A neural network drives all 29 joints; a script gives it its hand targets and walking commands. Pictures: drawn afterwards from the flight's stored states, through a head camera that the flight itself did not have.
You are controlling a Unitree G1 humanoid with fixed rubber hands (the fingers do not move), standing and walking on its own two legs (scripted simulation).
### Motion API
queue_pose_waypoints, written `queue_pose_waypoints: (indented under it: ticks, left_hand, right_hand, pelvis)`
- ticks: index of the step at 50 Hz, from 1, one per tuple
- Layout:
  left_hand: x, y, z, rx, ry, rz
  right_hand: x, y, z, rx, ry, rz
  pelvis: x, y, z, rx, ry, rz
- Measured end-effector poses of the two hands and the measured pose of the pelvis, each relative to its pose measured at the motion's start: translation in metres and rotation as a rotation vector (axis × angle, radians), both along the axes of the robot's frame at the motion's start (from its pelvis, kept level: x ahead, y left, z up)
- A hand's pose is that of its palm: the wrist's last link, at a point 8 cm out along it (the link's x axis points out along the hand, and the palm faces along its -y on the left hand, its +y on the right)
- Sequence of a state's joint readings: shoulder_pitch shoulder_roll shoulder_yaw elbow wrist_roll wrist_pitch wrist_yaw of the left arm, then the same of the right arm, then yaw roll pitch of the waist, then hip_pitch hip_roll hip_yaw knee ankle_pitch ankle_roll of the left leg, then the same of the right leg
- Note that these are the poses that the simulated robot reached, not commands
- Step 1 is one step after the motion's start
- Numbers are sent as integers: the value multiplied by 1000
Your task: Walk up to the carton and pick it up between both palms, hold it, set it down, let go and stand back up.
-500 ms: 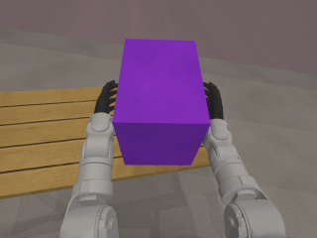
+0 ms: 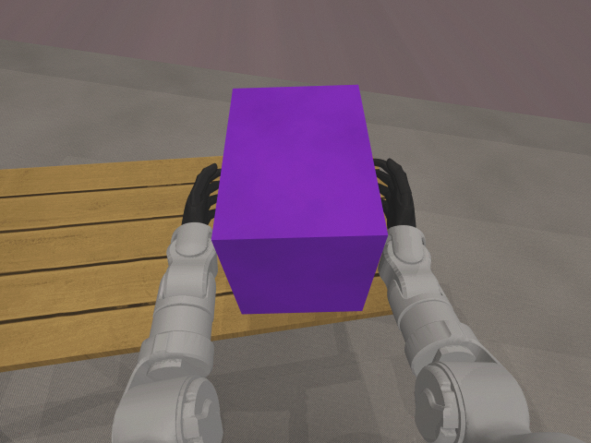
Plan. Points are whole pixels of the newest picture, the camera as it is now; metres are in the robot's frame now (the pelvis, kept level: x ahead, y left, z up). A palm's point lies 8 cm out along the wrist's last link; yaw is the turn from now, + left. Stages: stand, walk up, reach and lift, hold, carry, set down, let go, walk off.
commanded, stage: set down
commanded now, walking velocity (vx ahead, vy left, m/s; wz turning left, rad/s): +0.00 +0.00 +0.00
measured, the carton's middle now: (298, 202) +0.43 +0.04 +0.07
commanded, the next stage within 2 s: none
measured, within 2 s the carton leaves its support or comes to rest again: neither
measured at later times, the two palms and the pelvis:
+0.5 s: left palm (208, 232) +0.37 +0.17 +0.05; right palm (396, 225) +0.39 -0.11 +0.07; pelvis +0.00 +0.00 +0.00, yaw -2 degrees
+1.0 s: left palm (209, 246) +0.39 +0.17 +0.00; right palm (382, 232) +0.41 -0.10 +0.03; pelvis +0.01 +0.01 +0.00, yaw -1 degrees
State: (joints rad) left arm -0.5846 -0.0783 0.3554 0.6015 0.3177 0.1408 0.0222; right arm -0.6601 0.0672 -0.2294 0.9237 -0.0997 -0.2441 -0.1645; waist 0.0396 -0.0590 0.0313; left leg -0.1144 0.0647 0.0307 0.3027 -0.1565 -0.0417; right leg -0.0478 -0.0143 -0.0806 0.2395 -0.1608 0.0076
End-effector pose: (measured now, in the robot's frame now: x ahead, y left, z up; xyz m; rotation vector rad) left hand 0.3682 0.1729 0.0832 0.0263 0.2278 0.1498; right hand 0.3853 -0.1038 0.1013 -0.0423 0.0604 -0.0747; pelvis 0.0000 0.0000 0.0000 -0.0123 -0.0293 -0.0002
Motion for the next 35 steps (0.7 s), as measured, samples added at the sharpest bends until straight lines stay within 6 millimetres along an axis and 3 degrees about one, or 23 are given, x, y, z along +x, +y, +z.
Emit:
queue_pose_waypoints:
  ticks: [35]
  left_hand:
    - [11, -6, -54, -16, 63, 9]
  right_hand:
    - [15, -5, -42, -25, 68, 8]
  pelvis:
    - [2, 3, -1, 3, 154, -32]
